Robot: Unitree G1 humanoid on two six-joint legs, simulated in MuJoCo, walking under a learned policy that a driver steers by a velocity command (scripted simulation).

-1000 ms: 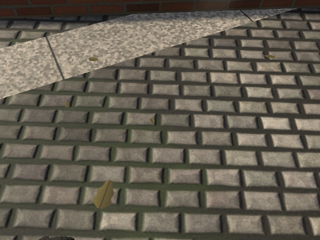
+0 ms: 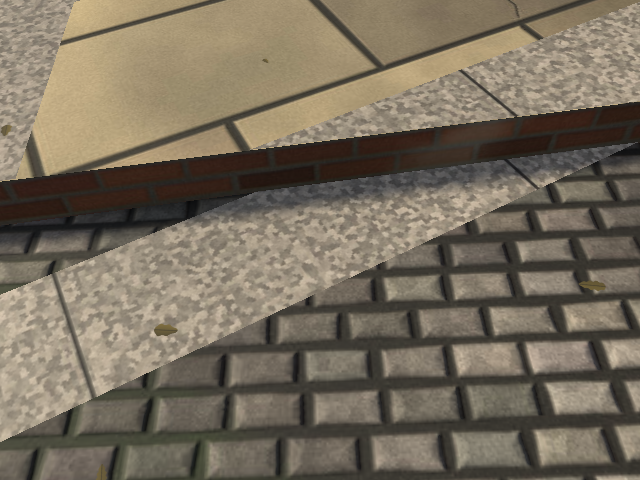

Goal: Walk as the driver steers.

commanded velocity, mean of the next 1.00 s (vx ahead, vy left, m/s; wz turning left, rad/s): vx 0.50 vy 0.00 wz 0.30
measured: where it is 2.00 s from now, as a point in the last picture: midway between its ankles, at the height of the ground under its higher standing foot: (275, 263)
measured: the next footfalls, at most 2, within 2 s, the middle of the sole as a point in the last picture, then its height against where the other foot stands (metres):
left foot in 0.36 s outside the picture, level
right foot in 0.90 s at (317, 389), level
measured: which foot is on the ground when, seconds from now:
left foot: up 0.00-0.34, down 0.36-0.90, up 0.92-1.00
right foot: down 0.00-0.38, up 0.40-0.88, down 0.90-1.00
